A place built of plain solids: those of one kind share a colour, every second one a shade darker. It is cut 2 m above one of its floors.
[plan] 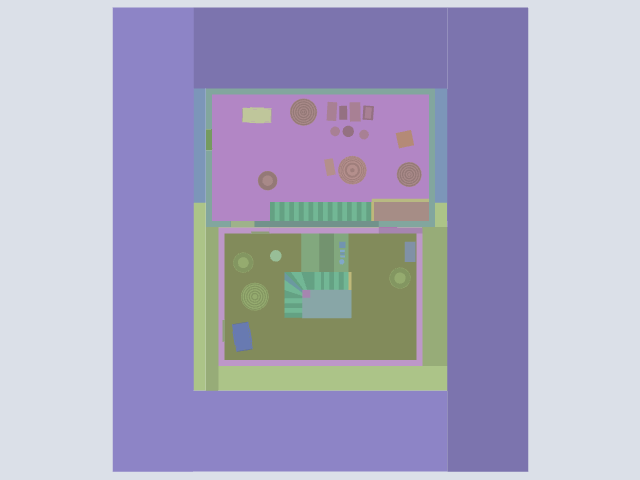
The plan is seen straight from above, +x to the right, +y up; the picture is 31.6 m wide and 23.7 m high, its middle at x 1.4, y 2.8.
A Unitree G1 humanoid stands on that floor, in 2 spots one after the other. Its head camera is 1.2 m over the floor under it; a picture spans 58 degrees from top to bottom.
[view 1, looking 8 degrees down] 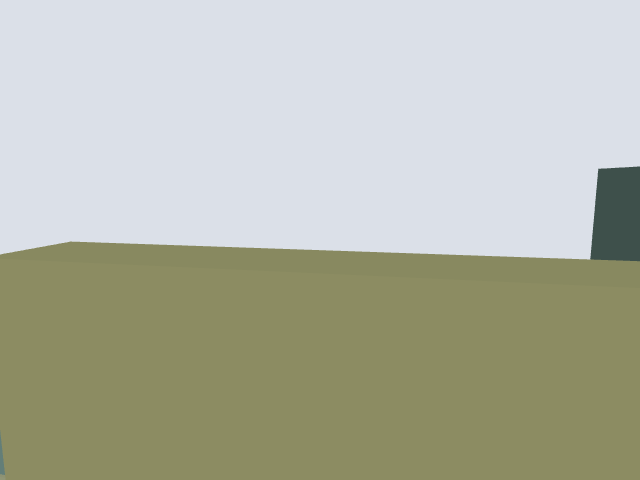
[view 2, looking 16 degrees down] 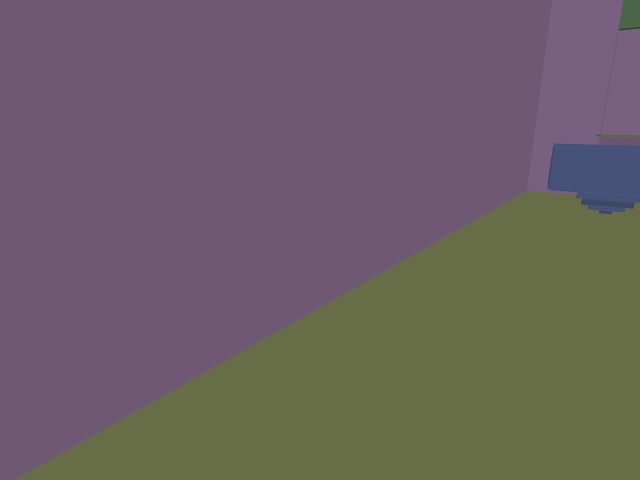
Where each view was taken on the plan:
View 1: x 4.52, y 4.21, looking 102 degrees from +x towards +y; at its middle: nothing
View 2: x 4.50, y -1.56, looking -143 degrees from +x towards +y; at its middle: wall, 2.70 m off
